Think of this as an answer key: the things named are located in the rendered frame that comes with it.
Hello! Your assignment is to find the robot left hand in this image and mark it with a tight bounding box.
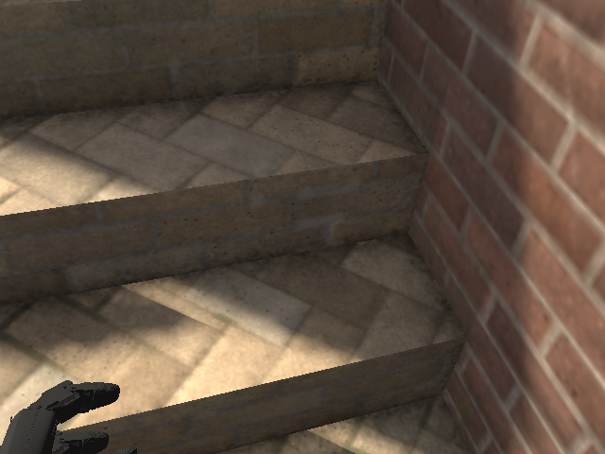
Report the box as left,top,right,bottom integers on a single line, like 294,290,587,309
0,380,137,454

